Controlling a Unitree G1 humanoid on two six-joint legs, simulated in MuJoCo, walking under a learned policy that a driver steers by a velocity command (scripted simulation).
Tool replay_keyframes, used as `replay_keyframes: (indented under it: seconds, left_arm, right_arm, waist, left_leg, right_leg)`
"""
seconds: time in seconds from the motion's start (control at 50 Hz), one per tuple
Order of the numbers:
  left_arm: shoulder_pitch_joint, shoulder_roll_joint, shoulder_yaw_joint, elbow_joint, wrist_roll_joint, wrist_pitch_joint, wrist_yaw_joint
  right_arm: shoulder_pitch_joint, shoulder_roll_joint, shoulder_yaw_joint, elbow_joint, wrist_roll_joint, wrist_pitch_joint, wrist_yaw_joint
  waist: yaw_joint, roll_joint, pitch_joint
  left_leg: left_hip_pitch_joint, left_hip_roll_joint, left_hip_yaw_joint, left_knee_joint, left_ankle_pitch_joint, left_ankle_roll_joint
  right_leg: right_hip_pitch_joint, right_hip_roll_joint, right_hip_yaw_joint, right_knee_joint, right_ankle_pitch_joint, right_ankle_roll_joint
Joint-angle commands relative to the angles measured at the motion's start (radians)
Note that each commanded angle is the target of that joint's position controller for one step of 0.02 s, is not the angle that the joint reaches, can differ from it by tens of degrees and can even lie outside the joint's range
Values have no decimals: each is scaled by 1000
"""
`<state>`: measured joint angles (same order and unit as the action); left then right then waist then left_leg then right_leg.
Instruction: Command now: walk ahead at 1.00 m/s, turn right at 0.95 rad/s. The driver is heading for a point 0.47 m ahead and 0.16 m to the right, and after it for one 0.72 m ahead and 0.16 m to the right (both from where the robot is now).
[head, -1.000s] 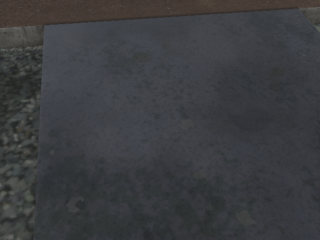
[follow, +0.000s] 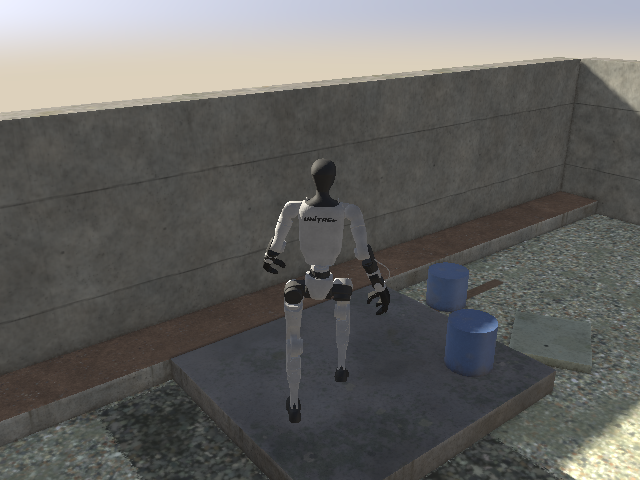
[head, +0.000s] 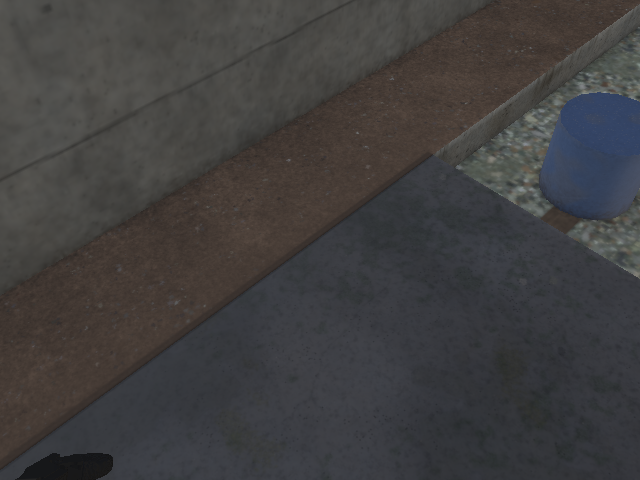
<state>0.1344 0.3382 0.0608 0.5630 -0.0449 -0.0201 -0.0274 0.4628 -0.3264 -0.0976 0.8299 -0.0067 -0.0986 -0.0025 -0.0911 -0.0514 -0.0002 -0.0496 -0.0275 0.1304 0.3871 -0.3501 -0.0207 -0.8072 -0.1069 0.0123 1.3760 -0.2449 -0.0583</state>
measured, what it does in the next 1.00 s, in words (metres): walks ahead, turning right: right foot, then left foot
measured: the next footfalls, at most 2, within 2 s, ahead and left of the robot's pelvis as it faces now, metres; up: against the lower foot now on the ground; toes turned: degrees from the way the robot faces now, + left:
right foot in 0.22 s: +0.38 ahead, -0.10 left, +0.00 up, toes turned -16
left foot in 0.60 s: +0.83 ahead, -0.05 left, +0.00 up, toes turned -40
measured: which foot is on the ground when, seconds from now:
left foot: down 0.00-0.18, up 0.20-0.58, down 0.60-1.00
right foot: up 0.00-0.20, down 0.22-0.62, up 0.64-0.96, down 0.98-1.00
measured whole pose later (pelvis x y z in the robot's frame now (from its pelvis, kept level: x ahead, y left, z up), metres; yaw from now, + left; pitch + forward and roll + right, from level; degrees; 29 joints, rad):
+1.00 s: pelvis +0.74 -0.17 +0.00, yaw -42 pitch +1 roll +3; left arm 0.03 0.25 0.02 0.62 0.02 -0.03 -0.01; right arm 0.32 -0.30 -0.05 0.82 0.01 -0.06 -0.01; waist -0.09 -0.01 0.04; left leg -0.18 0.00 0.04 0.52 -0.34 -0.03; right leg -0.45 0.01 0.06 0.54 -0.06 -0.04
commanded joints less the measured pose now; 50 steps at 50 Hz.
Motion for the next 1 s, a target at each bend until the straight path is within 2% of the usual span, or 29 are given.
replay_keyframes:
  seconds: [0.02, 0.08, 0.12, 0.16, 0.18, 0.2, 0.22, 0.24, 0.26, 0.28, 0.3, 0.32, 0.38, 0.42, 0.46, 0.54, 0.58, 0.6, 0.62, 0.64, 0.66, 0.68, 0.7, 0.74, 0.78, 0.82, 0.96, 0.98, 1.0]
  left_arm:
    - [-28, -62, -44, -99, 13, -3, -22]
    - [-176, -52, -46, -128, 16, -21, -45]
    - [-208, -14, -29, -128, 11, -33, -56]
    - [-113, 47, 4, -118, 4, -29, -54]
    - [66, 102, 37, -74, 2, -21, -49]
    - [373, 177, 82, 14, 4, -14, -37]
    - [416, 197, 78, 75, -1, -6, -16]
    - [329, 251, 73, 0, 32, -23, -14]
    - [355, 182, 77, -8, 39, -33, -2]
    - [333, 147, 66, 8, 45, -50, 1]
    - [255, 118, 57, 5, 41, -63, -4]
    - [187, 91, 47, -3, 44, -71, -5]
    - [120, 28, 25, 18, 28, -71, 14]
    - [105, 48, 30, 34, 20, -66, 39]
    - [142, 86, 47, 62, 10, -57, 52]
    - [225, 77, 56, 98, -11, -56, 54]
    - [243, 70, 59, 112, 11, -36, 50]
    - [211, 47, 48, 92, 26, -29, 44]
    - [263, -90, 6, 59, 62, -32, 39]
    - [476, -71, -5, 46, -12, -44, 33]
    - [427, 14, 5, 92, -18, -27, 39]
    - [265, 53, 11, 61, -5, -17, 39]
    - [168, 54, 11, 37, 17, -13, 41]
    - [74, 27, 9, 1, 34, -21, 35]
    - [72, -31, -12, -1, 28, -20, 33]
    - [70, -46, -22, 15, 35, -21, 29]
    - [15, 10, -1, 41, 67, -9, 12]
    - [22, 48, 10, 36, 74, -9, 21]
    - [40, 106, 14, 16, 93, -5, 32]
  right_arm:
    - [-213, -38, 25, -95, -5, -31, -7]
    - [-119, -106, 16, -56, -5, -29, -18]
    - [-71, -158, 11, -42, -13, -22, -22]
    - [-60, -223, -3, -44, -12, -1, -37]
    - [-96, -239, -9, -62, -13, 10, -40]
    - [-183, -224, -6, -105, -8, 8, -38]
    - [-171, -67, 32, -137, -34, -17, -29]
    - [-71, -10, 68, -234, 8, -69, -11]
    - [-209, -107, 55, -267, 29, -107, -1]
    - [-277, -94, 60, -289, 51, -114, -2]
    - [-275, -75, 62, -275, 34, -109, -9]
    - [-240, -66, 58, -260, 18, -93, -9]
    - [-244, -53, 50, -265, -2, -42, -5]
    - [-385, -6, 68, -317, -29, -41, -4]
    - [-473, 35, 76, -341, -19, -41, 5]
    - [-515, -58, 30, -365, 51, -37, 0]
    - [-368, -111, -9, -328, 33, -44, -1]
    - [-178, -130, -19, -298, 10, -48, 1]
    - [-28, -198, -18, -272, -10, -46, -1]
    - [-36, -247, -29, -241, -33, -47, 30]
    - [-120, -126, -6, -286, -28, -32, 30]
    - [-179, -52, 14, -283, -21, -14, 21]
    - [-225, -49, 23, -273, -20, -7, 19]
    - [-216, -41, 31, -216, -13, -14, 14]
    - [-233, -34, 35, -172, -1, -17, 11]
    - [-257, -86, 21, -147, 3, -4, 1]
    - [-265, -91, 27, -98, 38, 19, -7]
    - [-230, -65, 36, -88, 23, 17, -5]
    - [-158, -17, 57, -95, -13, 11, 1]
  waist:
    - [107, 90, 127]
    - [48, 19, 157]
    - [56, 67, 119]
    - [149, 191, 34]
    - [250, 224, -59]
    - [401, 185, -166]
    - [309, -86, -122]
    - [173, -304, -359]
    - [260, -155, -387]
    - [215, -20, -212]
    - [138, 151, -105]
    - [76, 167, -54]
    - [12, 116, 72]
    - [43, 95, 121]
    - [101, 51, 92]
    - [133, -36, 50]
    - [59, -53, -36]
    - [-41, -64, -162]
    - [-24, 178, -335]
    - [87, 660, -504]
    - [52, 428, -422]
    - [21, 281, -260]
    - [40, 122, -162]
    - [62, 93, -66]
    - [92, 128, -61]
    - [104, 142, -113]
    - [125, 135, -114]
    - [123, 86, -111]
    - [88, -87, -189]
  left_leg:
    - [-150, 260, -100, -238, 342, 126]
    - [-64, 240, 8, -259, 479, 87]
    - [15, 228, 70, -178, 1000, 47]
    - [99, 263, 80, 49, 1477, 35]
    - [52, 282, 66, 274, 1607, 45]
    - [-156, 237, 58, 627, 1468, 36]
    - [-517, 46, 15, 1055, 53, 14]
    - [-811, -53, -208, 1320, -218, 11]
    - [-888, 3, -314, 1261, -71, 47]
    - [-904, 32, -297, 1178, -28, 55]
    - [-825, 69, -294, 1083, 17, 46]
    - [-733, 92, -302, 1014, 25, 25]
    - [-608, 131, -263, 794, 15, -29]
    - [-468, 98, -187, 560, 207, -54]
    - [-250, 44, -150, 331, 441, -65]
    - [-237, 37, -251, 143, 417, -72]
    - [-145, 13, -195, 111, 346, -27]
    - [68, 65, -194, 174, 389, 15]
    - [371, 265, -430, 244, 620, 72]
    - [521, 519, -1081, 22, 414, 305]
    - [460, 461, -1031, -7, 240, 294]
    - [310, 402, -786, 13, 372, 259]
    - [136, 355, -636, 20, 589, 237]
    - [-25, 293, -471, 19, 805, 220]
    - [-74, 271, -393, -21, 899, 225]
    - [-110, 272, -326, -40, 974, 243]
    - [-215, 196, -201, 38, 577, 137]
    - [-250, 146, -170, 123, 474, 93]
    - [-353, 63, -113, 317, 101, 25]
  right_leg:
    - [-39, -67, 53, -149, 137, 19]
    - [22, -16, -60, -409, 274, -19]
    - [171, 90, -176, -519, 261, -62]
    - [320, 171, -221, -538, 143, -95]
    - [534, 199, -211, -546, 96, -129]
    - [932, 176, -117, -710, 222, -193]
    - [1173, 61, 117, -687, 255, -225]
    - [1396, -139, 745, -892, -27, -463]
    - [1367, -154, 888, -1076, -285, -426]
    - [1202, -138, 832, -1118, -275, -378]
    - [978, -103, 742, -1122, -181, -340]
    - [805, -55, 652, -1116, -95, -329]
    - [468, 44, 448, -1155, 7, -304]
    - [265, 124, 327, -1159, 82, -268]
    - [157, 170, 278, -1136, 5, -208]
    - [430, 109, 416, -1022, -107, -155]
    - [595, 124, 383, -769, 247, -91]
    - [553, 149, 338, -516, 371, -33]
    - [370, 217, 262, -128, -142, 12]
    - [114, 283, 235, 174, -378, 58]
    - [49, 178, 240, 234, -299, 78]
    - [28, 151, 172, 222, -243, 92]
    - [73, 121, 141, 174, -218, 99]
    - [109, 75, 141, -10, -250, 75]
    - [155, 72, 107, -243, -262, 72]
    - [260, 82, 67, -429, -109, 76]
    - [647, 132, 25, -879, 316, 6]
    - [717, 82, 70, -911, 504, -25]
    - [865, -128, 274, -881, 899, -122]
